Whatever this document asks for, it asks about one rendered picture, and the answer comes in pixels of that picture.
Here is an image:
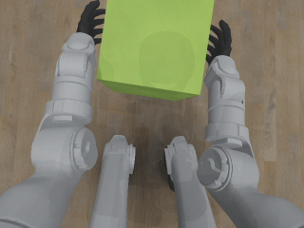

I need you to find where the carton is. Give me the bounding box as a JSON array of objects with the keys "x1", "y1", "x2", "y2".
[{"x1": 96, "y1": 0, "x2": 215, "y2": 101}]

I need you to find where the robot left hand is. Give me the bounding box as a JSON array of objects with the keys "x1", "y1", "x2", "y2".
[{"x1": 76, "y1": 0, "x2": 106, "y2": 45}]

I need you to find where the right robot forearm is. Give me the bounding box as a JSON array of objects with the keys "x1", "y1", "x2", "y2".
[{"x1": 203, "y1": 55, "x2": 256, "y2": 162}]

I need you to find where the left robot thigh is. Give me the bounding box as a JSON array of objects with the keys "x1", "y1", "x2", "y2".
[{"x1": 87, "y1": 141, "x2": 136, "y2": 228}]

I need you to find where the left robot upper arm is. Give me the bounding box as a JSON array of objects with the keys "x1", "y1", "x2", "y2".
[{"x1": 0, "y1": 125, "x2": 98, "y2": 228}]

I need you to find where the robot left shin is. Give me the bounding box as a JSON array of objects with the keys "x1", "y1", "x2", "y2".
[{"x1": 102, "y1": 135, "x2": 128, "y2": 163}]

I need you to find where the right robot upper arm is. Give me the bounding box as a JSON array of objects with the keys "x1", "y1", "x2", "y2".
[{"x1": 196, "y1": 145, "x2": 304, "y2": 228}]

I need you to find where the robot right hand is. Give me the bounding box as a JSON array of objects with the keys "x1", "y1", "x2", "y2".
[{"x1": 205, "y1": 19, "x2": 232, "y2": 66}]

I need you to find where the left robot forearm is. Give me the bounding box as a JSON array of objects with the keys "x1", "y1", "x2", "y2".
[{"x1": 30, "y1": 32, "x2": 96, "y2": 163}]

